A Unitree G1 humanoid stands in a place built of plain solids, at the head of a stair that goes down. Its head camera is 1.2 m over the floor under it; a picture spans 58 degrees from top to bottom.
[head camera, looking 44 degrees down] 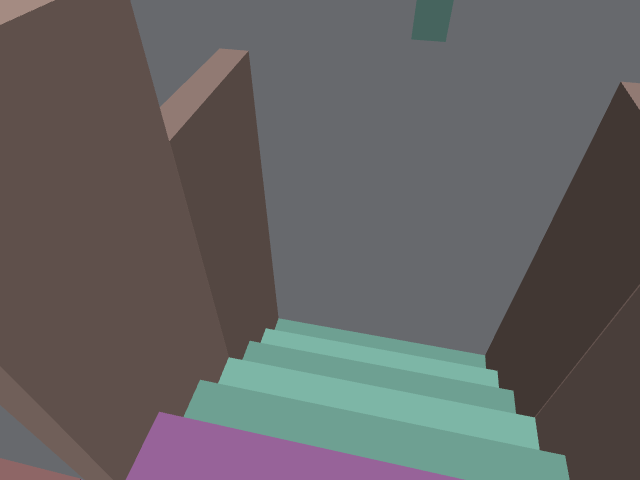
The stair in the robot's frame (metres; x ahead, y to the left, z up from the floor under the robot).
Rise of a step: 0.18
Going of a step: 0.20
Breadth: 1.20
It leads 12 degrees to the right of straight ahead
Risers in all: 6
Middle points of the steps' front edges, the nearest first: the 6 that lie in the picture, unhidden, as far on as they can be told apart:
0.42 -0.12 0.00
0.62 -0.17 -0.18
0.81 -0.21 -0.37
1.01 -0.25 -0.55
1.21 -0.29 -0.73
1.40 -0.33 -0.92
